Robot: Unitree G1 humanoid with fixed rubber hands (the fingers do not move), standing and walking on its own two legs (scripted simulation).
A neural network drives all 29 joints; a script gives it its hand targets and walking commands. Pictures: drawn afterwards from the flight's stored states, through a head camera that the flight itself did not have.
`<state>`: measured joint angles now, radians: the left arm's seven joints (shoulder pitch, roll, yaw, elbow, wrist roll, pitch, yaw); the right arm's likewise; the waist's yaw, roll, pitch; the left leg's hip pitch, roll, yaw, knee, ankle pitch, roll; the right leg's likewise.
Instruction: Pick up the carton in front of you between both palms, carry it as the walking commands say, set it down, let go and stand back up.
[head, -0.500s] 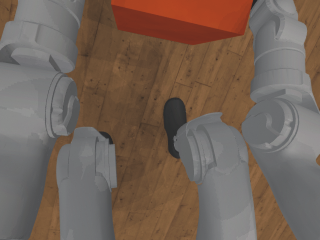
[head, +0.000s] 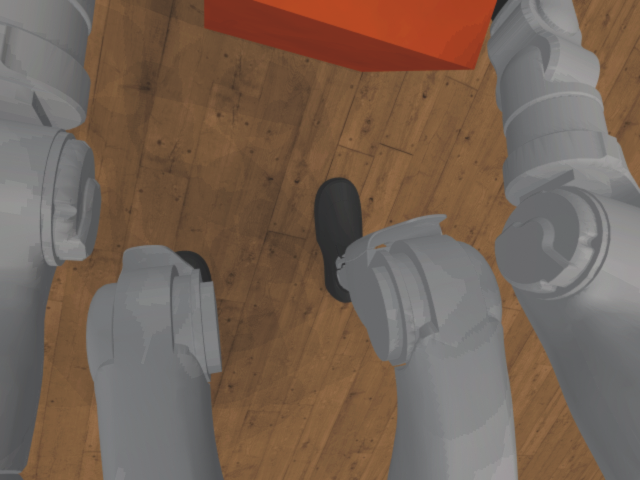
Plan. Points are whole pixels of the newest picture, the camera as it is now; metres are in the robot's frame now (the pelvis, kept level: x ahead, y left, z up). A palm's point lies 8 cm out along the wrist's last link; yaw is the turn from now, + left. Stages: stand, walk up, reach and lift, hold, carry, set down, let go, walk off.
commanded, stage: set down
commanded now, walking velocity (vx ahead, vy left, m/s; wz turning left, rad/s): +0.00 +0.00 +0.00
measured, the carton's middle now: out of the picture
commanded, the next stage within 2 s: let go in 1.14 s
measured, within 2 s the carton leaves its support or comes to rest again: neither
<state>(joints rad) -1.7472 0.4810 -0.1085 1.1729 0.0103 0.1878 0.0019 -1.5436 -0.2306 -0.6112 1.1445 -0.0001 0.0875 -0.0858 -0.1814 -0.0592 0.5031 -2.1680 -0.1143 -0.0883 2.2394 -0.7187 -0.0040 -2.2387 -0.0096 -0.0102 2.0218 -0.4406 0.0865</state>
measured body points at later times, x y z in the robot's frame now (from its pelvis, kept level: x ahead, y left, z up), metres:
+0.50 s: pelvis +0.00 -0.01 +0.05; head +0.38 -0.02 +0.30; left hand +0.66 +0.11 -0.07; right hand +0.53 -0.26 -0.08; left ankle +0.07 +0.10 -0.35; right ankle +0.16 -0.14 -0.35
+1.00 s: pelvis +0.02 -0.01 +0.18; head +0.38 +0.00 +0.46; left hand +0.66 +0.12 +0.08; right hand +0.54 -0.26 +0.08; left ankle +0.07 +0.10 -0.35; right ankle +0.16 -0.14 -0.35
